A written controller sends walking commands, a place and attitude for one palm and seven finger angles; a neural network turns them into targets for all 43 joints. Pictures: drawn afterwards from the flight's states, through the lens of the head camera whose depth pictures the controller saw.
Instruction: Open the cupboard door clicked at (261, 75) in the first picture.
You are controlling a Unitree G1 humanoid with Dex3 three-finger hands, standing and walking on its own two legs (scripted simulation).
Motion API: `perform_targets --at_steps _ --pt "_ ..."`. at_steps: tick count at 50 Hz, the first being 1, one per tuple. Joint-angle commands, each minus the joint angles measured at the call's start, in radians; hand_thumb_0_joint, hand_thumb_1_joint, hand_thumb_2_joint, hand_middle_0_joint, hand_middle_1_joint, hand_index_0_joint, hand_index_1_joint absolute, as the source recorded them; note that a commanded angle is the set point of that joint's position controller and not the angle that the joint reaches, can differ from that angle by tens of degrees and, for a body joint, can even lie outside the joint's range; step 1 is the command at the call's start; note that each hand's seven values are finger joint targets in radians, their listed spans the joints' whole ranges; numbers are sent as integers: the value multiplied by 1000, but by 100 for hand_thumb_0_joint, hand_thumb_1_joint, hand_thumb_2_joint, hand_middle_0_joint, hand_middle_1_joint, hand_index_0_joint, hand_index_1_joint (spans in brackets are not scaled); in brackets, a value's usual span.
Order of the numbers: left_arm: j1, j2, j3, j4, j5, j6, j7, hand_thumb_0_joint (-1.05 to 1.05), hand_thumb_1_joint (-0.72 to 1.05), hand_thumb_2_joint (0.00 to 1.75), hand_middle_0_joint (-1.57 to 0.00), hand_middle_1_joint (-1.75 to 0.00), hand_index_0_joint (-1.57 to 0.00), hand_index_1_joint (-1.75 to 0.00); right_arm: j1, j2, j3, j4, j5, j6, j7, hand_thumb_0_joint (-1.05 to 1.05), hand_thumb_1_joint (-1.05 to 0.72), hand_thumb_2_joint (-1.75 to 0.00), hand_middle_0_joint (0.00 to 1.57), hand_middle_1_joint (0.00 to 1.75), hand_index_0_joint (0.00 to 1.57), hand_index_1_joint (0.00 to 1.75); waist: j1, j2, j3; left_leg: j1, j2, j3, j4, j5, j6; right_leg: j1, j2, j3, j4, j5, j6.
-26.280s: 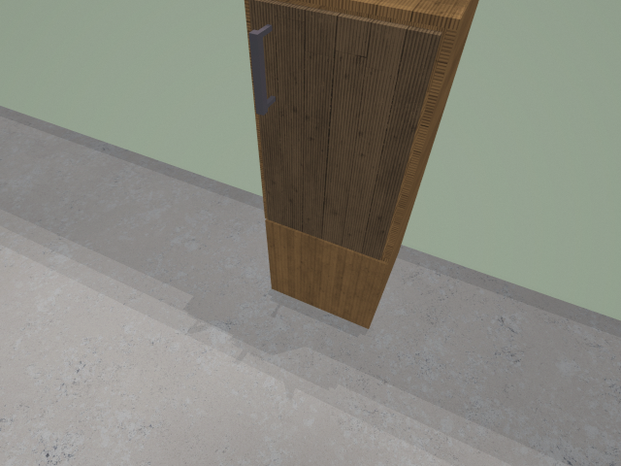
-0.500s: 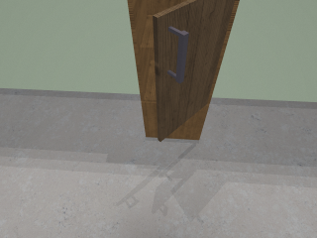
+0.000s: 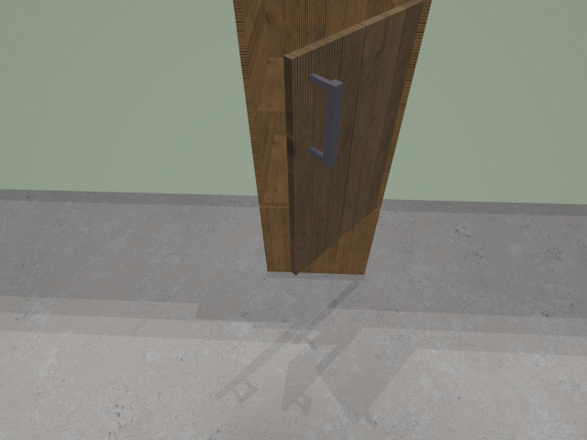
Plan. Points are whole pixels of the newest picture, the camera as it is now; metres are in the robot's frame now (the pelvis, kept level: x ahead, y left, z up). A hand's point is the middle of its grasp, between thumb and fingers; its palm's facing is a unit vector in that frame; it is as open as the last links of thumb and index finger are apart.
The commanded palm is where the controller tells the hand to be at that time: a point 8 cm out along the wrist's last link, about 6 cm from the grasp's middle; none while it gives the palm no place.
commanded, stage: let the arm hang, fingers relaxed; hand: left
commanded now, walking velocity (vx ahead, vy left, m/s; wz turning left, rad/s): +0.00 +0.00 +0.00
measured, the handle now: (323, 122) +0.59 -0.02 +0.12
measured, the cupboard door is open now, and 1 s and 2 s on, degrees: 47 47 47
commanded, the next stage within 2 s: look to check the result in 0.16 s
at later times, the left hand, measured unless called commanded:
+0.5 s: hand out of the picture +0.00 +0.18 -0.17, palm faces +0.03 -0.98 -0.20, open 7.4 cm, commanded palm none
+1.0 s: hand out of the picture +0.03 +0.19 -0.17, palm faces +0.01 -0.97 -0.24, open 7.4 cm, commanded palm none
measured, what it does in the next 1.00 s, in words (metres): stands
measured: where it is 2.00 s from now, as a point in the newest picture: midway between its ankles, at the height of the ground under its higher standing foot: outside the picture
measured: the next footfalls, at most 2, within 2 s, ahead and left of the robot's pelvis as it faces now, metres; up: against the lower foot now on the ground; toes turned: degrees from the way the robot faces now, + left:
left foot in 1.72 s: +0.11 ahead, +0.12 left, +0.00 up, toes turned -27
right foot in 2.00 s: +0.00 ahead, -0.15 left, +0.00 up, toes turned -39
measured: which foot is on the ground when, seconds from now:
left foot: down 0.00-1.00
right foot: down 0.00-1.00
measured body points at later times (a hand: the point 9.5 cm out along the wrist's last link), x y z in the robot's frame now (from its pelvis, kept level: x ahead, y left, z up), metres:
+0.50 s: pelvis +0.00 +0.01 +0.00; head +0.02 +0.00 +0.45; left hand +0.00 +0.23 -0.16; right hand -0.01 -0.20 -0.17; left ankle -0.01 +0.12 -0.74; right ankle +0.01 -0.08 -0.74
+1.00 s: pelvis +0.00 +0.01 +0.00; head +0.03 -0.01 +0.45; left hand +0.03 +0.24 -0.15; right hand +0.01 -0.23 -0.17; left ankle -0.01 +0.12 -0.74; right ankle +0.01 -0.08 -0.74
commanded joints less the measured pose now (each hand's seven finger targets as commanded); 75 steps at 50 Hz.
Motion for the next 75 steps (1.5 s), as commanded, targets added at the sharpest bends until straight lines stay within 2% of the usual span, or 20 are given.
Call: perform_targets --at_steps 1,25,43,45,49,53,55,57,59,60,61,62,64,65,66,67,68,69,72,75 --pt "59 96 16 -22 -3 -16 2 0 90 90 -20 -30 -20 -30 75 -83 -15 -15 5 -9 -11 0 -90 -90 20 30 20 30 8 -12 52 -67 80 -75 -82 53 34 -17 -130 119 -83 15 -2" --pt "54 107 16 -22 0 -25 1 0 90 90 -20 -30 -20 -30 35 -113 -22 -26 7 -15 -10 0 -90 -90 20 30 20 30 -1 -27 26 -27 85 -81 -79 110 36 -21 -137 120 -62 100 1" --pt "-7 170 26 -40 1 -30 -5 0 90 90 -20 -30 -20 -30 -32 -173 -27 -33 5 -19 -5 0 -90 -90 20 30 20 30 2 -23 7 -18 88 -88 -94 122 34 14 -145 127 -78 116 -2" --pt "11 134 24 -40 0 -18 -3 0 90 90 -20 -30 -20 -30 -14 -131 -22 -29 4 -10 -9 0 -90 -90 20 30 20 30 0 -25 -11 3 96 -61 -60 141 25 -2 -146 141 -52 189 0" --pt "-8 170 54 -79 6 6 -9 0 90 90 -20 -30 -20 -30 -23 -156 -47 -68 6 9 -15 0 -90 -90 20 30 20 30 -3 -36 -7 -15 107 -18 12 71 21 -57 -150 189 -2 230 -15" --pt "-36 189 73 -132 12 23 -18 0 90 90 -20 -30 -20 -30 -44 -177 -67 -124 4 20 -16 0 -90 -90 20 30 20 30 -7 -42 9 -33 118 -3 50 -28 25 -141 -139 245 21 164 -25" --pt "-51 184 79 -158 14 27 -22 0 90 90 -20 -30 -20 -30 -51 -191 -76 -146 2 20 -17 0 -90 -90 20 30 20 30 -10 -9 1 -12 152 -26 30 -43 39 -190 -102 232 71 137 -17" --pt "-63 168 81 -185 15 33 -30 0 90 90 -20 -30 -20 -30 -57 -224 -86 -169 -1 17 -18 0 -90 -90 20 30 20 30 -6 76 1 -5 243 -103 -43 -55 79 -242 -43 162 202 78 7" --pt "-62 154 86 -210 18 44 -39 0 90 90 -20 -30 -20 -30 -81 -257 -98 -193 -9 10 -18 0 -90 -90 20 30 20 30 7 174 1 -35 394 -183 -127 51 170 -270 -20 59 504 -221 36" --pt "-74 147 92 -226 19 48 -42 0 90 90 -20 -30 -20 -30 -91 -258 -95 -208 -13 7 -19 0 -90 -90 20 30 20 30 9 173 9 -38 421 -178 -122 137 199 -290 -47 57 578 -310 42" --pt "-74 141 91 -232 16 44 -44 0 90 90 -20 -30 -20 -30 -109 -250 -92 -220 -14 4 -19 0 -90 -90 20 30 20 30 22 108 -3 -25 418 -146 -76 219 198 -281 -72 71 559 -319 39" --pt "-63 130 88 -238 15 40 -48 0 90 90 -20 -30 -20 -30 -124 -257 -94 -226 -19 2 -18 0 -90 -90 20 30 20 30 32 91 -8 -22 395 -84 -26 312 170 -241 -79 50 476 -310 39" --pt "26 139 93 -222 15 31 -51 0 90 90 -20 -30 -20 -30 -148 -271 -96 -237 -12 8 -14 0 -90 -90 20 30 20 30 68 50 -34 -31 307 45 149 341 84 -101 -60 6 228 -107 39" --pt "77 194 105 -211 21 20 -43 0 90 90 -20 -30 -20 -30 -159 -250 -97 -252 1 15 -11 0 -90 -90 20 30 20 30 88 -123 -35 -121 194 109 346 185 19 -14 -110 148 35 179 8" --pt "98 313 127 -211 28 4 -24 0 90 90 -20 -30 -20 -30 -157 -183 -88 -298 16 19 0 0 -90 -90 20 30 20 30 81 -393 -44 -378 33 146 589 -318 -49 99 -382 548 -75 470 -112" --pt "116 333 122 -214 9 10 -19 0 90 90 -20 -30 -20 -30 -167 -209 -87 -296 15 34 3 0 -90 -90 20 30 20 30 92 -257 -30 -382 38 -6 713 -405 -43 34 -410 571 -90 313 -194" --pt "66 290 122 -230 15 16 -9 0 90 90 -20 -30 -20 -30 -232 -183 -90 -307 12 33 2 0 -90 -90 20 30 20 30 75 -185 5 -445 43 -58 765 -351 -38 25 -343 572 -67 288 -195" --pt "26 270 116 -242 16 16 -3 0 90 90 -20 -30 -20 -30 -238 -189 -86 -311 11 31 0 0 -90 -90 20 30 20 30 56 -198 0 -469 57 -78 773 -309 -44 41 -321 549 -42 323 -191" --pt "7 257 112 -262 17 11 1 0 90 90 -20 -30 -20 -30 -212 -168 -79 -300 16 28 1 0 -90 -90 20 30 20 30 39 -107 -114 -393 46 -63 690 -241 -56 103 -264 442 6 438 -164" --pt "16 270 113 -264 20 15 -5 0 90 90 -20 -30 -20 -30 -231 -161 -75 -315 19 30 1 0 -90 -90 20 30 20 30 46 -113 -105 -357 21 -51 580 -222 -58 88 -238 448 -1 431 -159"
